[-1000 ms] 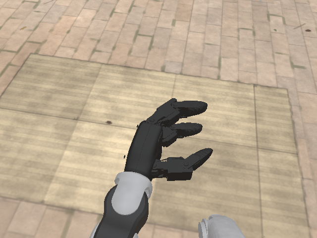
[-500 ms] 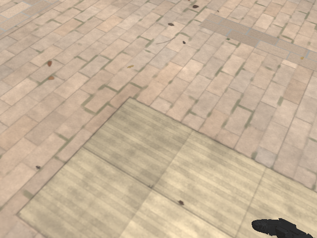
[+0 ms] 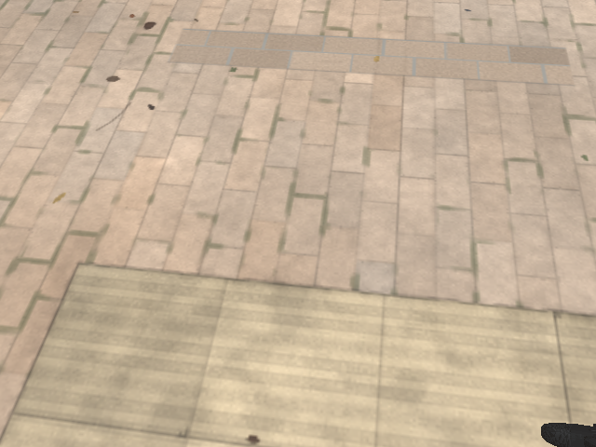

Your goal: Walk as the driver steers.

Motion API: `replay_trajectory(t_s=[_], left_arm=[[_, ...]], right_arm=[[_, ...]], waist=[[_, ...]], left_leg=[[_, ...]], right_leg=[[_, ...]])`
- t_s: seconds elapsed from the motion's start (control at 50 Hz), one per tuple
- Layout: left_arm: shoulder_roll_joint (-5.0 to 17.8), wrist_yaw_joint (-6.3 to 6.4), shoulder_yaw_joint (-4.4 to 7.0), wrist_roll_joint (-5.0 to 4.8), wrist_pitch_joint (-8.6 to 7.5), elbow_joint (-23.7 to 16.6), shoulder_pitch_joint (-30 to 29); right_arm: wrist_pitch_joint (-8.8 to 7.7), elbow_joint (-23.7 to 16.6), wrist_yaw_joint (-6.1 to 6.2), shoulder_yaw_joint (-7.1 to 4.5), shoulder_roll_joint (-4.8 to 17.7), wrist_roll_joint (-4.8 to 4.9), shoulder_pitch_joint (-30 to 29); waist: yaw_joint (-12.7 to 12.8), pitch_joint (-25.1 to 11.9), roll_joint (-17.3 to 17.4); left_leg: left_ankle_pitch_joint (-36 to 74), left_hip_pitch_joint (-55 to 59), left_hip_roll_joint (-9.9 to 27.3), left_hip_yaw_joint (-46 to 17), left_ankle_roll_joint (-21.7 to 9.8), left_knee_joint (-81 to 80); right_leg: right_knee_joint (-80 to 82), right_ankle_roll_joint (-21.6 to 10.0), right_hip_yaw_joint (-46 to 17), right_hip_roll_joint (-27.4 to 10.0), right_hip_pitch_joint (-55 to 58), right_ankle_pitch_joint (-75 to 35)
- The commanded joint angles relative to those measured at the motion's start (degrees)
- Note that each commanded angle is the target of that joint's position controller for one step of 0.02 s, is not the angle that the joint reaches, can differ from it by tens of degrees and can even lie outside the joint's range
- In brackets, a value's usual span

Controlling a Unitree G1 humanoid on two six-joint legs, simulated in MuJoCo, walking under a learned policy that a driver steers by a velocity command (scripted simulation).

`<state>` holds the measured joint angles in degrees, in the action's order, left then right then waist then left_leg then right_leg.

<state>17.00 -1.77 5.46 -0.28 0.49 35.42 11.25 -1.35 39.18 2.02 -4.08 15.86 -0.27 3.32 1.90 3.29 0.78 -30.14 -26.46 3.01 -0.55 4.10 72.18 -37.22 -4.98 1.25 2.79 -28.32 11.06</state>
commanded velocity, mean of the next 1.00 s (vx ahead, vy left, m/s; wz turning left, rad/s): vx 0.01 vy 0.00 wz -0.21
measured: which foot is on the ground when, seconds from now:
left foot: up 0.00-0.36, down 0.38-0.74, up 0.76-1.00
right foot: down 0.00-0.38, up 0.40-0.70, down 0.72-1.00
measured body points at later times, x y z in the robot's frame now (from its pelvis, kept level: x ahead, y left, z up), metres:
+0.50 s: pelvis +0.05 +0.04 +0.01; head +0.08 +0.05 +0.46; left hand +0.35 +0.22 -0.06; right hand +0.10 -0.28 -0.06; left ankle +0.13 +0.14 -0.72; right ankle +0.01 -0.07 -0.64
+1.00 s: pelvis +0.02 +0.04 +0.02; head +0.06 +0.03 +0.47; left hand +0.22 +0.28 -0.07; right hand +0.13 -0.26 -0.08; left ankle +0.07 +0.17 -0.65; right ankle -0.04 -0.07 -0.72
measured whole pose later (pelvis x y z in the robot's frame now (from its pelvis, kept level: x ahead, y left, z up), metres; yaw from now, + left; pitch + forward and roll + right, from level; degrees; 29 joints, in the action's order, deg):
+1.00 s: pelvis +0.02 +0.04 +0.02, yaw -8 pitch +3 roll +0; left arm 14.1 2.9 3.3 1.3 0.3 35.8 9.7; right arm 3.8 36.6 -0.5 -5.3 17.3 1.1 11.0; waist 0.4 1.4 0.9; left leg -18.7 -34.3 4.3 1.2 6.5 58.3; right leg -26.9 -0.1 8.4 -3.6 -11.9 17.6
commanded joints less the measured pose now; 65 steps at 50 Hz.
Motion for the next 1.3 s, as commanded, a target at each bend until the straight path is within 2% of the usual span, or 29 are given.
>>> replay_trajectory(t_s=[0.02,0.08,0.16,0.34,0.36,0.38,0.4,0.42,0.44,0.5,0.56,0.6,0.66,0.7,0.72,0.74,0.76,0.78,0.8,0.86,1.0,1.1,1.12,1.14,1.16,1.18,1.2,1.24,1.3], left_arm=[[7.7,1.77,2.21,-1.27,-0.94,-6.7,-3.1],[7.6,3.37,2.40,-0.20,-0.26,-7.6,-3.2],[9.1,4.34,3.19,-0.77,0.73,-7.7,-1.4],[6.9,3.15,1.81,-0.39,2.27,-8.4,-3.5],[6.2,3.10,1.43,-0.51,2.47,-8.3,-3.6],[4.6,3.05,0.75,-0.20,2.55,-8.2,-2.0],[3.6,3.00,0.32,-0.55,2.31,-8.5,0.5],[8.2,2.95,1.48,-0.02,1.17,-9.4,-3.0],[11.4,2.64,2.48,0.23,0.69,-8.0,-2.4],[6.0,2.59,0.63,-0.15,1.68,-5.1,-1.5],[2.1,2.85,-1.25,-0.62,1.60,-5.9,-3.7],[-2.2,2.90,-3.00,0.77,1.18,-6.3,-5.6],[2.3,3.17,-1.18,-0.30,0.51,-5.6,-4.8],[2.9,3.47,-0.54,-0.46,-0.05,-3.7,-0.4],[4.6,3.79,-0.03,-0.01,-0.12,-3.3,2.5],[7.8,4.39,0.77,1.31,0.18,-3.2,6.3],[11.2,3.69,1.88,3.07,0.46,-1.3,4.3],[7.2,3.75,0.96,3.53,-0.44,-3.7,3.1],[4.4,4.14,0.05,3.38,-0.97,-4.6,-0.9],[2.8,4.78,-0.66,1.17,-1.84,-5.6,-7.0],[8.0,4.58,1.22,1.42,-0.58,-2.4,-1.4],[8.9,3.04,1.87,-1.38,-1.00,-0.5,-1.9],[7.4,2.70,1.39,-1.45,-1.21,1.1,0.8],[5.2,2.58,0.58,0.21,-1.58,0.6,1.8],[1.9,2.97,-1.31,2.53,-2.31,-3.9,-2.5],[5.2,3.05,-0.18,1.05,-2.15,-3.2,-7.2],[5.6,3.04,-0.20,-0.43,-1.72,-3.0,-7.6],[5.2,4.10,-0.12,0.68,-0.86,-1.6,-5.9],[4.7,4.41,-0.01,0.75,-0.09,0.5,-0.6]], right_arm=[[-1.04,-5.8,0.89,-1.59,5.4,-1.51,-1.0],[-0.84,-5.6,0.77,-1.17,3.2,-0.94,-0.9],[-0.59,-5.4,0.87,-0.64,2.1,-0.46,-2.9],[-1.58,-3.9,-0.57,-1.22,3.4,-0.03,-0.3],[-1.68,-3.6,-0.87,-1.41,3.6,-0.09,1.0],[-1.57,-4.0,-0.91,-1.90,5.5,-0.76,1.6],[-0.91,-5.3,-0.51,-2.54,9.7,-2.06,-1.1],[-0.94,-5.0,-0.31,-2.83,8.9,-3.61,1.6],[-0.89,-6.1,0.03,-2.18,6.8,-2.74,0.6],[0.05,-7.0,0.68,-0.54,4.1,-0.34,-1.1],[0.91,-6.7,0.45,0.45,2.9,-0.92,1.2],[1.42,-5.8,-0.13,1.08,1.8,-0.44,2.4],[2.36,-5.5,-0.59,-1.65,9.0,0.53,7.1],[2.41,-5.7,-0.15,-2.07,9.1,2.24,7.4],[2.04,-5.8,0.01,-1.87,7.7,2.62,7.6],[1.49,-6.9,-0.18,-1.03,3.9,2.06,6.3],[0.68,-9.5,-0.34,-0.84,3.0,2.04,2.9],[0.63,-8.8,-0.29,-2.48,7.3,0.77,2.1],[1.25,-7.3,-0.62,-3.32,8.0,1.20,3.5],[3.82,-4.7,-0.79,-2.90,5.2,1.43,8.0],[4.09,-9.8,-3.74,-0.22,1.9,1.17,0.9],[4.88,-9.6,-4.43,-1.50,4.4,1.47,5.7],[4.78,-8.6,-3.72,-2.43,6.3,1.09,9.2],[4.44,-8.6,-2.57,-4.37,12.5,0.85,14.3],[3.54,-10.2,-1.87,-4.76,18.0,-0.83,13.6],[2.42,-10.1,-2.15,-3.26,12.6,-1.17,15.3],[1.76,-9.7,-1.97,-2.23,11.0,-0.94,12.6],[1.69,-10.7,-1.39,-1.38,8.4,0.73,5.1],[1.32,-11.0,-1.10,-0.15,6.9,-0.51,1.8]], waist=[[-3.2,-12.0,-3.0],[-3.8,-14.7,-3.9],[-2.2,-14.8,-5.6],[-0.7,-13.1,-11.3],[-1.6,-12.6,-10.2],[-0.9,-13.0,-5.6],[2.2,-10.6,9.8],[-0.7,-9.3,18.2],[-0.4,-9.2,11.7],[-0.7,-6.1,3.1],[-1.7,-8.1,5.8],[-2.2,-9.2,9.6],[-4.1,-7.2,13.9],[-1.9,-7.8,12.3],[-1.0,-10.2,9.6],[-0.1,-12.3,-1.7],[-0.4,-8.2,-22.7],[1.4,-7.8,-16.1],[-0.7,-7.3,-11.6],[-3.3,-5.2,-8.9],[1.3,-5.9,-9.4],[-1.7,-6.9,-9.5],[-3.0,-8.5,-5.9],[-4.6,-12.6,4.2],[-4.7,-14.9,20.8],[-8.9,-19.6,11.0],[-7.0,-16.3,9.1],[-3.4,-12.1,5.6],[-0.4,-12.0,6.4]], left_leg=[[6.6,-13.7,-0.5,-7.3,-1.2,-0.7],[9.7,-10.0,-3.5,-6.5,-1.0,-8.7],[12.5,-9.1,-6.1,-8.0,-0.2,-19.1],[15.8,5.5,-6.0,-5.9,-2.6,-39.1],[20.6,10.5,-5.2,-5.3,-3.8,-44.8],[24.1,16.1,0.8,-10.2,-6.5,-47.7],[35.9,18.9,11.4,-21.1,-13.4,-50.7],[38.8,14.7,19.7,-33.4,-22.1,-55.1],[35.1,13.4,19.1,-31.7,-22.2,-53.5],[31.1,11.6,10.4,-19.3,-16.5,-52.1],[30.5,14.7,5.9,-12.2,-15.4,-51.7],[29.0,13.8,3.3,-11.5,-14.5,-51.8],[30.2,16.8,5.9,-19.1,-16.2,-49.9],[31.3,14.1,5.3,-22.1,-14.5,-48.7],[27.1,7.7,4.3,-21.5,-11.7,-46.5],[15.2,-3.5,-0.3,-14.9,-7.8,-34.5],[-2.2,-15.5,-6.9,-1.9,-4.0,-26.7],[-5.8,-15.9,-3.0,-3.5,-1.0,-12.5],[-2.7,-15.9,-2.5,-4.2,-0.3,-5.5],[7.6,-16.2,-0.3,-3.0,2.2,2.2],[10.0,-8.5,1.9,3.7,1.7,-20.1],[13.7,4.9,-1.9,7.0,-3.4,-38.7],[20.6,13.9,-3.8,5.8,-5.5,-45.3],[42.6,28.9,3.8,-6.0,-9.2,-46.2],[58.5,35.3,21.0,-29.1,-23.1,-47.0],[56.8,32.2,21.4,-27.4,-25.9,-48.3],[51.0,27.9,18.6,-20.6,-23.1,-48.3],[39.7,20.5,12.5,-14.3,-17.2,-48.9],[39.1,12.3,9.8,-9.9,-17.2,-50.9]], right_leg=[[17.5,-9.1,-27.9,-13.3,16.3,-8.0],[16.1,-7.3,-25.6,-10.1,14.8,-12.9],[15.5,-5.9,-29.1,-8.9,14.9,-5.4],[10.5,-4.9,-32.9,-6.9,13.3,-10.1],[9.1,-3.9,-32.1,-5.4,11.2,-8.4],[4.3,-2.0,-29.5,-2.8,7.2,1.5],[-6.6,1.8,-18.7,5.5,-1.4,19.2],[-22.5,5.6,-12.1,7.1,-6.6,26.0],[-32.0,7.2,-13.3,4.2,-7.2,22.2],[-41.1,9.3,-10.8,3.6,-7.4,14.4],[-30.5,10.3,-6.1,1.3,-4.9,12.3],[-13.0,10.8,-3.0,-1.9,3.9,16.4],[1.6,10.0,-1.3,0.6,6.5,15.0],[14.6,6.9,-2.3,1.1,13.8,4.5],[14.7,4.7,-4.6,-2.8,22.3,0.8],[13.9,0.1,-13.4,-14.5,31.2,-11.4],[16.9,-8.6,-23.7,-26.1,25.6,-19.2],[18.2,-11.8,-23.9,-28.0,24.2,-22.8],[17.8,-9.7,-19.3,-25.1,22.9,-22.4],[17.4,-5.8,-7.2,-18.9,20.2,-22.7],[16.6,-6.4,0.5,-20.9,22.3,-17.8],[8.2,-2.2,3.7,-21.9,20.8,-20.1],[2.1,0.9,6.5,-19.4,16.8,-18.1],[-11.7,5.8,10.1,-14.7,4.6,-5.9],[-28.8,10.9,8.7,-5.8,-14.6,27.8],[-36.7,10.8,-1.8,-6.3,-13.6,29.6],[-37.7,10.1,-2.6,-7.4,-13.4,25.5],[-32.7,9.7,-3.1,-8.3,-11.5,17.0],[-33.1,10.4,-1.5,-6.1,-3.6,9.1]])
Keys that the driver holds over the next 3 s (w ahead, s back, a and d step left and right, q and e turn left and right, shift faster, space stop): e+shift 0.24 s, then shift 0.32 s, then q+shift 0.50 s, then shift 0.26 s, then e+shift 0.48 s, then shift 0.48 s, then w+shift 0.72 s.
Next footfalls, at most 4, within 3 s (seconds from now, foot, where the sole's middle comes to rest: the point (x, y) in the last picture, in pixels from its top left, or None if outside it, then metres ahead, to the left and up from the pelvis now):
0.38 left None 0.17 0.12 -0.75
0.72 right None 0.00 -0.08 -0.75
1.14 left None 0.09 0.18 -0.75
1.62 right None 0.06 -0.04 -0.75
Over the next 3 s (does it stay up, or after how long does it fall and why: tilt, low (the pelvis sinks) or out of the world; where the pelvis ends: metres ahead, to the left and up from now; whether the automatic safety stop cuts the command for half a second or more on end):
stays up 0.38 0.04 0.01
